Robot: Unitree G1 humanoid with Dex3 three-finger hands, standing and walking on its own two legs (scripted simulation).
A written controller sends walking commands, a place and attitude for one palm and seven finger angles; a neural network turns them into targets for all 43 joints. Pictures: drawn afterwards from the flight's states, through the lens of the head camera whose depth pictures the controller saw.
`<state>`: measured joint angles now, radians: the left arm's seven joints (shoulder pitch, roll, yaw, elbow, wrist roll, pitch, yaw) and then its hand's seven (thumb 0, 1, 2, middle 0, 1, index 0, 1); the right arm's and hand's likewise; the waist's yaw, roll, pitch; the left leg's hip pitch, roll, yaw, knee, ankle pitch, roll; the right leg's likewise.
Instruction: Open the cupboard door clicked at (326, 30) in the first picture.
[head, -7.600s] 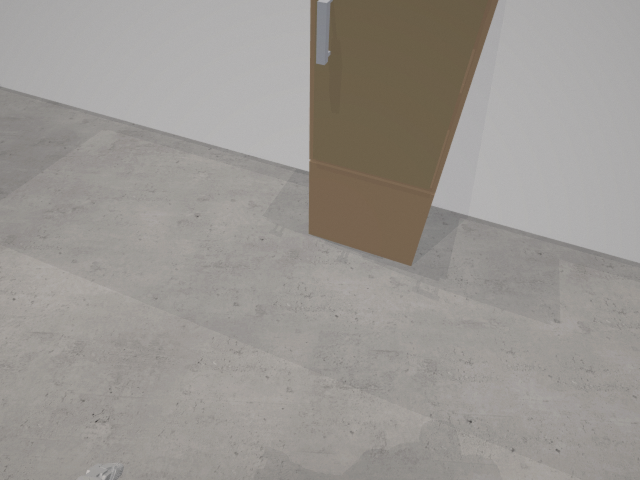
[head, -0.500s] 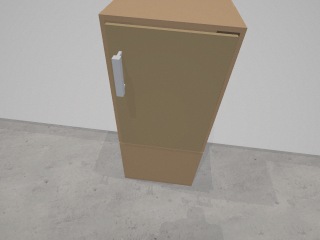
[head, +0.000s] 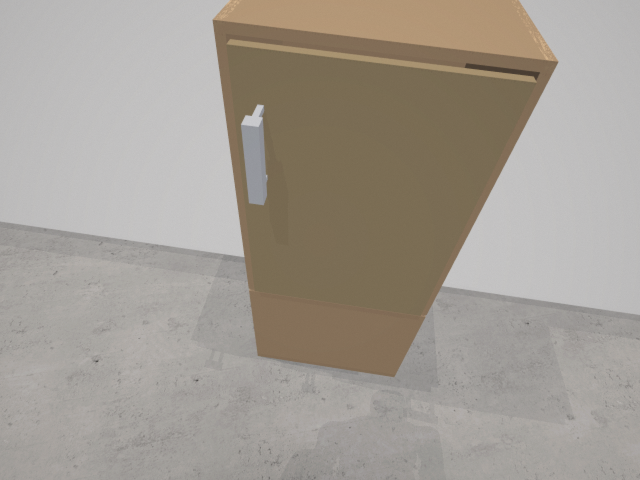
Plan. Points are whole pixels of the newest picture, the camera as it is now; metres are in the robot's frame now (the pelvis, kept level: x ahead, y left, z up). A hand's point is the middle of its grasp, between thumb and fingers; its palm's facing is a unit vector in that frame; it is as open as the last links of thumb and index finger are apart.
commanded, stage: come to a stop and stand still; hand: left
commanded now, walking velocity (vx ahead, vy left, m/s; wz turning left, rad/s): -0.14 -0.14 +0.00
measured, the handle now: (258, 155) +0.55 +0.16 +0.10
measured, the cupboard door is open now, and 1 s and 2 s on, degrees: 0 0 0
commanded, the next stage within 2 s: look again from close up in 0.66 s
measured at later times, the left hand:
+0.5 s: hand out of the picture -0.01 +0.13 -0.17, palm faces +0.03 -0.98 -0.19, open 7.2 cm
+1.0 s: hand out of the picture +0.02 +0.18 -0.17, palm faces +0.04 -0.98 -0.22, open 7.3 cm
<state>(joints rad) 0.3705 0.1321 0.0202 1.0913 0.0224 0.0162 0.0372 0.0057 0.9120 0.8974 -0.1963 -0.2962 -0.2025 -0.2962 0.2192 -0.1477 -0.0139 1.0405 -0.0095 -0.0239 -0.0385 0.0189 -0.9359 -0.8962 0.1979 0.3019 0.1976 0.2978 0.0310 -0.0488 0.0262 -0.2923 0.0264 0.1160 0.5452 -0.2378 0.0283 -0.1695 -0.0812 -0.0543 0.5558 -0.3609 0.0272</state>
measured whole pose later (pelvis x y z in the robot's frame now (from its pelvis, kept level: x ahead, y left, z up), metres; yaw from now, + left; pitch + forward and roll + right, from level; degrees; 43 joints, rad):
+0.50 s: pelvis -0.03 -0.04 +0.00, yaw +1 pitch -2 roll +0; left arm 0.29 0.16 0.01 1.04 0.02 0.00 0.02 0.01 0.94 0.90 -0.20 -0.30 -0.20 -0.30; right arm 0.29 -0.15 -0.01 1.11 -0.02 0.02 -0.02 0.00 -0.92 -0.90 0.20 0.30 0.20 0.30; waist -0.01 0.00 0.02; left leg -0.28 0.07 0.05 0.47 -0.16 -0.03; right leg -0.17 0.00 -0.11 0.49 -0.30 -0.04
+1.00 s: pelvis -0.03 +0.00 +0.00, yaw +1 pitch -3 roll -1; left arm 0.31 0.19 0.01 0.95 0.02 0.01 0.04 0.01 0.91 0.90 -0.20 -0.30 -0.20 -0.30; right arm 0.27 -0.18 -0.02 0.97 -0.02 0.00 -0.01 0.01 -0.92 -0.90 0.20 0.30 0.20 0.30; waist -0.01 -0.01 0.00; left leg -0.31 0.04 0.06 0.57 -0.22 0.02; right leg -0.17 -0.04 -0.09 0.55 -0.32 0.02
